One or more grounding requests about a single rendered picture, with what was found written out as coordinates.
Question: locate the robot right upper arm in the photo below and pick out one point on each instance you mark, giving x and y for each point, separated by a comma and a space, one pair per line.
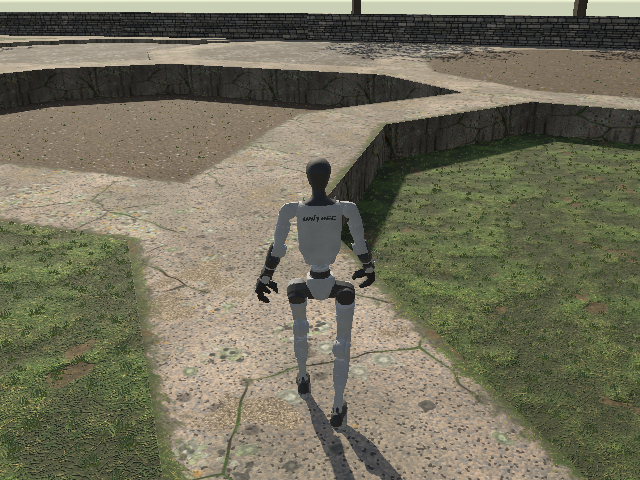
350, 210

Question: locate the right robot foot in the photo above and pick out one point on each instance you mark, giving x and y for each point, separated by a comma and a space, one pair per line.
336, 417

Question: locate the robot left hand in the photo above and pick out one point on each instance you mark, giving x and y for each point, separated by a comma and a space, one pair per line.
261, 287

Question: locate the robot right hand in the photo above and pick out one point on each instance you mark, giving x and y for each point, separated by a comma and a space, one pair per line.
361, 273

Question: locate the robot right thigh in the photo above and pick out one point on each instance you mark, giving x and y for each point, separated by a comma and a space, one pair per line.
345, 303

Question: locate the robot left upper arm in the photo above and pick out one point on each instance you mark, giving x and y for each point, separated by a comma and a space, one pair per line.
287, 212

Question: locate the left robot forearm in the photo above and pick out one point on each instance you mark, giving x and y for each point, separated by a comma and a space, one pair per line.
269, 266

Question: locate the right robot forearm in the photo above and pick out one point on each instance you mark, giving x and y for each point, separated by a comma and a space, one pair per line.
366, 260

